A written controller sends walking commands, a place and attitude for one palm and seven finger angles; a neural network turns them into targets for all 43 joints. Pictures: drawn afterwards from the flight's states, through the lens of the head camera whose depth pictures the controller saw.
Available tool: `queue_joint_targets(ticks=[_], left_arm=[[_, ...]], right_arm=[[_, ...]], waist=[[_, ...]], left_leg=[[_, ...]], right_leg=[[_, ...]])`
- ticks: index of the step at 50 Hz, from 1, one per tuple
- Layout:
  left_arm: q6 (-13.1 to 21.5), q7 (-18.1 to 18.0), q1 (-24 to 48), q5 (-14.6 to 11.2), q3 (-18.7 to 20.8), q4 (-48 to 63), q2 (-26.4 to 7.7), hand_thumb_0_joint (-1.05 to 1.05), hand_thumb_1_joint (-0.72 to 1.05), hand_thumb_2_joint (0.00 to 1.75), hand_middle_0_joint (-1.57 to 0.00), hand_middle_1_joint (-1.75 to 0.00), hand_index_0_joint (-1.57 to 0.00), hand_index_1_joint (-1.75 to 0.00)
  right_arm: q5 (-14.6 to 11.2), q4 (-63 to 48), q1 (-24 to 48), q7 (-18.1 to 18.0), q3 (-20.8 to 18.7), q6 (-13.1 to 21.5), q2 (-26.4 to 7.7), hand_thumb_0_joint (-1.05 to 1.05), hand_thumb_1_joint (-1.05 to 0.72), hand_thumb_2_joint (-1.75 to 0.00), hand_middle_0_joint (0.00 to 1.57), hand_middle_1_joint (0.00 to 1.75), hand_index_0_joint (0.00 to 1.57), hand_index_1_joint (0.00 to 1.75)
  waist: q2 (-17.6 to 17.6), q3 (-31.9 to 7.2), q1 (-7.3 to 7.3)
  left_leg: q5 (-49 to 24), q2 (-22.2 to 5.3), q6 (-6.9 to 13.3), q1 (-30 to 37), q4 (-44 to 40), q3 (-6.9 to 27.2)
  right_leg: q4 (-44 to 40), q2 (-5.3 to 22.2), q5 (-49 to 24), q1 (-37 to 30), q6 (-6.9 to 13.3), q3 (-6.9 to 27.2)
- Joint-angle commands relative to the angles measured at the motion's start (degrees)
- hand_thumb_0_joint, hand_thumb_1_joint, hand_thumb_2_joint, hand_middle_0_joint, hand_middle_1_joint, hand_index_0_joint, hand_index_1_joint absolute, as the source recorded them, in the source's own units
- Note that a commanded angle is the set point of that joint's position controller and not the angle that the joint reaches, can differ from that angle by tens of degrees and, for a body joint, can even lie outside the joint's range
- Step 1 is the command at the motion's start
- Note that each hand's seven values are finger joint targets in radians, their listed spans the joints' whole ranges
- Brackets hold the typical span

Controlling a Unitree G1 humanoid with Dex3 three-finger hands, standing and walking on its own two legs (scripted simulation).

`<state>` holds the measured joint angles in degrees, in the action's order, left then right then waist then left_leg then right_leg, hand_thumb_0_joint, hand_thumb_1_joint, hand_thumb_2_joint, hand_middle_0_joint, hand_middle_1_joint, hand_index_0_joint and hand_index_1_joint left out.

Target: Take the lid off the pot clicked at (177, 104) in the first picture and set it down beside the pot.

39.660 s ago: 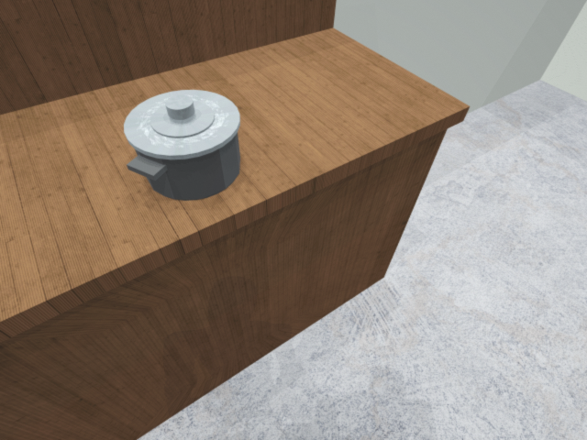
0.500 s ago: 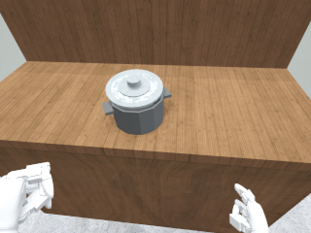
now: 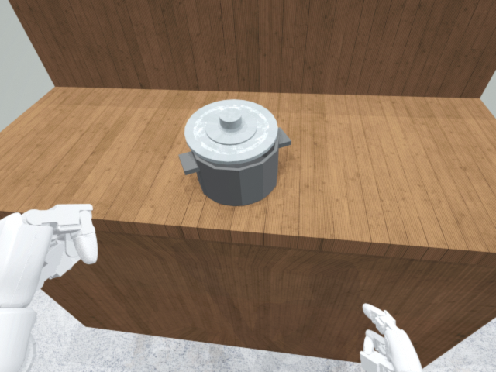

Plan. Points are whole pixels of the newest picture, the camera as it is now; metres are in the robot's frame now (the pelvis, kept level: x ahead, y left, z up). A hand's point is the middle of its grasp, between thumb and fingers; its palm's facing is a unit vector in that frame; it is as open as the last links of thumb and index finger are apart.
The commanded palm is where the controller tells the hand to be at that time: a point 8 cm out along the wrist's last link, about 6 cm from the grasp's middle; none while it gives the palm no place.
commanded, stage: reach forward and open the fingers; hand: left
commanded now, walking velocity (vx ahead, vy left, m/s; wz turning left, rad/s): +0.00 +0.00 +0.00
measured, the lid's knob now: (230, 118) +0.51 +0.11 +0.16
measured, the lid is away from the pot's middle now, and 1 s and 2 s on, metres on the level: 0.03 0.03 0.03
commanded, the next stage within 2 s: move the open hand above the knob in 1.08 s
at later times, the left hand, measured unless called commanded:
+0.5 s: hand (59, 227) +0.22 +0.27 +0.19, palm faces -0.03 +0.02 -1.00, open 5.3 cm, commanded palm +0.19 +0.26 +0.25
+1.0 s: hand (74, 181) +0.26 +0.25 +0.23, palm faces +0.01 +0.04 -1.00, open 9.8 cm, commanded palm +0.22 +0.25 +0.29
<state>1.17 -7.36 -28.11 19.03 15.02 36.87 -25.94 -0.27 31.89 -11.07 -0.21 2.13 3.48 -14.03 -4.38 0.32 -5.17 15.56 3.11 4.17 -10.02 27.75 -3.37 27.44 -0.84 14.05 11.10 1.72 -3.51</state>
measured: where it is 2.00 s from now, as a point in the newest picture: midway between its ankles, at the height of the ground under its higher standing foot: outside the picture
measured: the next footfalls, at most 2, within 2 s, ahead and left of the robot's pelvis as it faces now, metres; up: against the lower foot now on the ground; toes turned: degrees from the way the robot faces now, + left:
none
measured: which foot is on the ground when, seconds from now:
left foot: down 0.00-1.00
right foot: down 0.00-1.00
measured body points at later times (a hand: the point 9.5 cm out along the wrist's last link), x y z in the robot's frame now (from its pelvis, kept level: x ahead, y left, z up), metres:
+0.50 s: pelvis -0.02 +0.00 +0.00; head -0.02 -0.05 +0.45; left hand +0.21 +0.26 +0.24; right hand +0.22 -0.20 -0.09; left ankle +0.00 +0.06 -0.74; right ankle +0.01 -0.10 -0.74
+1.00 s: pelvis -0.05 +0.00 +0.00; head -0.05 -0.05 +0.45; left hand +0.25 +0.25 +0.28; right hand +0.17 -0.22 -0.09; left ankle +0.00 +0.06 -0.74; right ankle +0.01 -0.10 -0.74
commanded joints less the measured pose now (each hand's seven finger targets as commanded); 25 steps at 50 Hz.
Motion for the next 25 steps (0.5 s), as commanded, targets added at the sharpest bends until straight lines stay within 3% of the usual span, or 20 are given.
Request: queue_joint_targets(ticks=[1, 2, 3, 6, 8, 11, 12, 13, 16, 17, 18, 21, 22, 23, 25], left_arm=[[-5.3, -0.7, 1.5, 15.2, 7.4, 10.5, -17.7, 0.00, 0.69, 1.05, -1.25, -1.25, -1.25, -1.25], [-6.7, 0.3, 1.7, 16.3, 8.7, 9.6, -19.7, 0.00, 0.66, 1.07, -1.24, -1.22, -1.24, -1.22], [-7.1, 1.7, 7.6, 18.8, 7.4, 10.6, -21.2, 0.00, 0.63, 1.09, -1.24, -1.18, -1.24, -1.18], [-8.3, 6.0, 10.8, 21.9, 6.2, 2.0, -23.9, 0.00, 0.53, 1.15, -1.21, -1.07, -1.21, -1.07], [-8.2, 9.5, 13.4, 21.7, 6.3, 3.0, -26.1, 0.00, 0.46, 1.19, -1.19, -1.00, -1.19, -1.00], [-7.9, 13.8, 16.2, 20.7, 4.3, 0.8, -26.3, 0.00, 0.36, 1.26, -1.16, -0.90, -1.16, -0.90], [-8.2, 15.1, 15.9, 20.0, 5.1, 2.2, -27.0, 0.00, 0.32, 1.28, -1.15, -0.86, -1.15, -0.86], [-7.6, 16.4, 21.2, 20.1, 4.1, 2.9, -28.2, 0.00, 0.29, 1.30, -1.14, -0.83, -1.14, -0.83], [-7.6, 19.5, 26.4, 20.6, 5.4, -2.5, -31.6, 0.00, 0.18, 1.36, -1.11, -0.72, -1.11, -0.72], [-8.1, 20.2, 25.8, 20.6, 6.9, -3.4, -32.6, 0.00, 0.15, 1.38, -1.10, -0.68, -1.10, -0.68], [-7.7, 21.4, 32.0, 21.3, 5.8, -4.0, -33.8, 0.00, 0.11, 1.40, -1.09, -0.65, -1.09, -0.65], [-7.4, 23.6, 35.3, 21.0, 2.8, -7.6, -31.4, 0.00, 0.01, 1.47, -1.05, -0.54, -1.05, -0.54], [-8.0, 24.2, 33.3, 20.6, 2.3, -7.8, -29.7, 0.00, -0.02, 1.49, -1.04, -0.51, -1.04, -0.51], [-7.2, 25.2, 37.9, 20.7, 1.9, -6.0, -31.1, 0.00, -0.06, 1.51, -1.02, -0.47, -1.02, -0.47], [-6.8, 26.0, 36.6, 20.1, 2.1, -7.1, -31.4, 0.00, -0.12, 1.55, -1.00, -0.40, -1.00, -0.40]], right_arm=[[-0.2, -13.4, 12.1, 1.1, -2.7, -3.7, -7.4, 0.00, -0.90, -0.90, 0.20, 0.30, 0.20, 0.30], [-1.2, -14.1, 14.4, 1.2, -2.6, -4.9, -7.4, 0.00, -0.90, -0.90, 0.20, 0.30, 0.20, 0.30], [-1.1, -14.1, 14.1, 1.3, -2.3, -6.0, -7.6, 0.00, -0.90, -0.90, 0.20, 0.30, 0.20, 0.30], [-2.4, -12.4, 13.5, 1.0, -2.9, -6.9, -7.9, 0.00, -0.90, -0.90, 0.20, 0.30, 0.20, 0.30], [-3.2, -12.7, 14.1, 1.1, -2.9, -6.4, -8.0, 0.00, -0.90, -0.90, 0.20, 0.30, 0.20, 0.30], [-3.3, -11.6, 13.4, 1.1, -3.0, -5.4, -8.1, 0.00, -0.90, -0.90, 0.20, 0.30, 0.20, 0.30], [-3.7, -12.6, 15.3, 1.2, -2.9, -4.8, -8.0, 0.00, -0.90, -0.90, 0.20, 0.30, 0.20, 0.30], [-3.4, -11.7, 13.8, 1.1, -2.7, -4.6, -7.9, 0.00, -0.90, -0.90, 0.20, 0.30, 0.20, 0.30], [-3.2, -9.8, 12.7, 0.4, -2.6, -4.1, -8.1, 0.00, -0.90, -0.90, 0.20, 0.30, 0.20, 0.30], [-3.4, -10.7, 14.3, 0.6, -2.3, -3.9, -8.3, 0.00, -0.90, -0.90, 0.20, 0.30, 0.20, 0.30], [-3.3, -9.6, 13.1, 0.3, -2.0, -4.3, -8.0, 0.00, -0.90, -0.90, 0.20, 0.30, 0.20, 0.30], [-3.4, -9.7, 13.0, 0.1, -2.0, -3.9, -7.8, 0.00, -0.90, -0.90, 0.20, 0.30, 0.20, 0.30], [-3.8, -11.0, 14.8, 0.6, -2.0, -3.6, -7.9, 0.00, -0.90, -0.90, 0.20, 0.30, 0.20, 0.30], [-3.5, -10.4, 13.6, 0.6, -1.9, -3.9, -7.8, 0.00, -0.90, -0.90, 0.20, 0.30, 0.20, 0.30], [-3.3, -10.4, 13.7, 0.7, -2.1, -3.5, -7.8, 0.00, -0.90, -0.90, 0.20, 0.30, 0.20, 0.30]], waist=[[-1.0, -6.3, -1.84], [0.3, -7.1, -1.72], [1.2, -9.3, -1.14], [2.1, -8.7, -0.50], [1.0, -12.5, -0.67], [1.5, -11.5, -0.07], [0.8, -12.8, -0.13], [-0.2, -13.7, 0.18], [1.0, -9.0, 0.52], [-0.1, -8.5, 0.57], [-0.5, -9.7, 0.78], [-0.4, -7.6, 0.76], [-2.1, -7.9, 1.13], [-1.3, -11.2, 0.75], [-0.6, -11.6, 0.26]], left_leg=[[-11.9, -3.9, -4.3, -5.6, -5.2, 4.6], [-11.2, -3.9, -4.1, -5.7, -4.7, 4.6], [-11.4, -3.8, -3.8, -5.7, -4.6, 4.8], [-9.5, -4.2, -2.7, -4.1, -4.5, 6.0], [-12.4, -3.9, -2.6, -2.5, -4.1, 6.3], [-15.6, -3.8, -2.4, -0.6, -4.4, 7.5], [-17.8, -3.7, -2.3, 0.9, -3.6, 7.6], [-18.5, -3.5, -2.2, 0.7, -3.9, 7.6], [-17.2, -3.4, -2.0, -0.2, -5.2, 8.0], [-17.8, -3.0, -1.9, 0.6, -4.6, 8.0], [-17.2, -2.9, -2.0, -0.2, -5.4, 7.6], [-14.7, -2.8, -2.0, 0.4, -6.5, 8.1], [-15.6, -2.5, -1.9, 2.2, -5.6, 8.1], [-15.5, -2.3, -1.9, 1.8, -6.4, 7.8], [-13.9, -2.3, -1.8, 1.7, -6.6, 7.5]], right_leg=[[-1.3, 0.3, -4.5, -1.3, 1.2, 2.9], [-1.3, -0.2, -5.0, -2.5, 1.2, 4.3], [-1.0, 0.5, -4.5, -1.9, 0.9, 3.7], [-2.4, 1.3, -2.2, 0.8, -0.1, 3.6], [-2.1, 1.6, -5.2, -1.4, -0.5, 3.3], [-3.1, 1.9, -8.0, -0.8, -1.1, 2.4], [-2.7, 1.2, -10.3, -1.8, -0.8, 3.0], [-2.9, 2.2, -10.5, -2.0, -1.2, 2.3], [-4.4, 1.8, -9.3, -0.5, -1.2, 1.8], [-4.3, 1.0, -10.3, -1.1, -0.5, 2.5], [-4.7, 1.8, -9.3, -1.6, -1.0, 1.8], [-5.5, 1.5, -6.7, -0.2, -1.0, 1.4], [-5.2, 0.6, -7.6, -0.1, -0.4, 1.9], [-5.2, 1.4, -7.6, -1.9, -0.8, 1.4], [-5.6, 1.4, -6.6, -2.3, -1.0, 1.5]])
